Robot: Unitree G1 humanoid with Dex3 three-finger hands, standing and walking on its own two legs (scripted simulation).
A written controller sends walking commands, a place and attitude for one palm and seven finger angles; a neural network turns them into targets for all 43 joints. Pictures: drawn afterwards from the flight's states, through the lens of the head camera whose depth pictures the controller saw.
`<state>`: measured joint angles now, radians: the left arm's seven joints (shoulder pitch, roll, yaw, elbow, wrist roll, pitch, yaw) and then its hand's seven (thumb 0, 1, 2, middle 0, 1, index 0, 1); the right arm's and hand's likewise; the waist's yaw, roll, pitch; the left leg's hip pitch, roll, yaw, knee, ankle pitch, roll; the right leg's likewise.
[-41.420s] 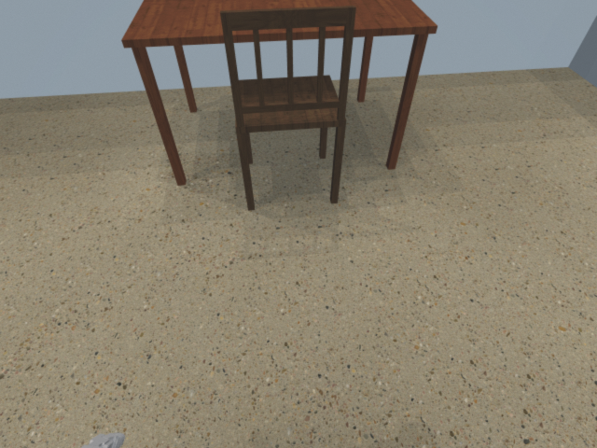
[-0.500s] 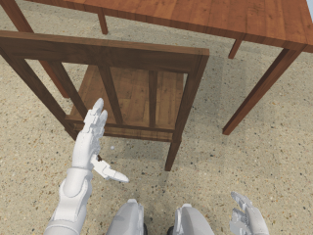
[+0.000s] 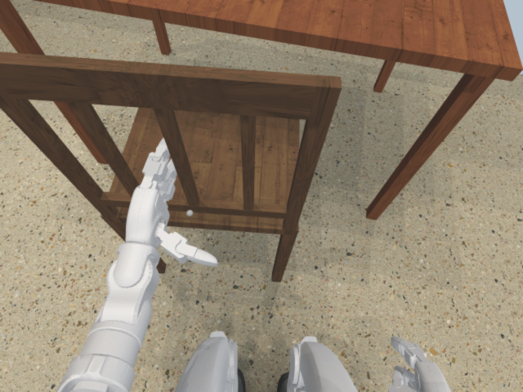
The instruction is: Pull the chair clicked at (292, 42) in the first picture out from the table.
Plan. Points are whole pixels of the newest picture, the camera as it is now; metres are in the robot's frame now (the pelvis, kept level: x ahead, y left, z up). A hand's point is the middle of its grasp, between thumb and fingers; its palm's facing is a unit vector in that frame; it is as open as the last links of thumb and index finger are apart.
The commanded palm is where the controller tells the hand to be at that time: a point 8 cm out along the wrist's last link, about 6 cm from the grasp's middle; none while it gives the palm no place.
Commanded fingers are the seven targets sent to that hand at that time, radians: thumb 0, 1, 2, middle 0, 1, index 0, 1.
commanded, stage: push the fingers through the gap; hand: left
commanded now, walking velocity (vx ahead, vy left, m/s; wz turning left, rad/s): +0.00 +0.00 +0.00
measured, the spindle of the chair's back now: (181, 164) +0.46 +0.14 +0.02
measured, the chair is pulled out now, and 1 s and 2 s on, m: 0.13 0.13 0.13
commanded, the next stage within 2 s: hook a spindle and tug to test in 0.94 s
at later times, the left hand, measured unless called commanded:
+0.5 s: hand (195, 185) +0.42 +0.12 +0.03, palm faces -0.06 -1.00 -0.02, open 16.9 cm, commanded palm +0.40 +0.17 +0.02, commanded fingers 0.00 -0.50 0.30 -0.06 -0.08 -0.06 -0.08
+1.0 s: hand (198, 181) +0.43 +0.11 +0.02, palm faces -0.05 -1.00 -0.03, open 16.9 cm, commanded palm +0.41 +0.16 +0.02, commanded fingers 0.00 -0.50 0.30 -0.06 -0.08 -0.06 -0.08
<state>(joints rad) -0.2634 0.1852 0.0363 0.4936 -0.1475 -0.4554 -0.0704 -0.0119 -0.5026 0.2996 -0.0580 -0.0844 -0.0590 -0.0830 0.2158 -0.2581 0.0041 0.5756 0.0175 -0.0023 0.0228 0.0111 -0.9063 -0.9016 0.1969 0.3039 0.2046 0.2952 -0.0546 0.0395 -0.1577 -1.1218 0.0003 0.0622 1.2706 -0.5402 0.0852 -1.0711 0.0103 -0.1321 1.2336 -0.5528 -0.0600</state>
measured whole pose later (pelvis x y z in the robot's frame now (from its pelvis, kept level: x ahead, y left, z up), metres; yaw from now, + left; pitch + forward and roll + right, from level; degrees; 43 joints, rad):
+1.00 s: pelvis +0.00 +0.00 +0.00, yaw -1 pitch +24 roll -3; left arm -0.53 0.20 0.12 0.81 -0.10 -0.53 -0.03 -0.01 -0.50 0.30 -0.06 -0.08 -0.06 -0.08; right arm 0.27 -0.25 0.00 0.61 0.00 0.04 0.05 0.01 -0.91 -0.90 0.20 0.30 0.20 0.30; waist -0.10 0.04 -0.16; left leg -1.15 0.01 0.07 1.27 -0.53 0.09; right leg -1.11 0.02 -0.12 1.23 -0.54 -0.05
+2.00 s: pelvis +0.02 +0.01 +0.01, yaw -1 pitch +25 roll -3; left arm -0.44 0.18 0.07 0.68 -0.13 -0.48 0.00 0.01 0.76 0.84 -0.45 -1.45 -0.45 -1.45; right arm 0.25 -0.25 -0.02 0.59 0.01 0.07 0.06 0.01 -0.91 -0.90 0.20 0.30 0.20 0.30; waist -0.08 0.05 -0.16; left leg -1.12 0.00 0.07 1.24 -0.56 0.09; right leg -1.07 0.02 -0.12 1.20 -0.56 -0.05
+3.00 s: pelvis +0.04 +0.02 +0.10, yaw -3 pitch +9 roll -2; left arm -0.36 0.17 0.01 0.84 -0.07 -0.19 0.07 0.06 0.76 0.80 -0.34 -1.21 -0.49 -1.45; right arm 0.25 -0.23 0.00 0.57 0.05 0.17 -0.10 0.01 -0.90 -0.90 0.20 0.30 0.21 0.30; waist -0.08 0.01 0.02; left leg -0.47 -0.02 0.13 0.62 -0.32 0.10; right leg -0.48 0.04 -0.03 0.64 -0.29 0.01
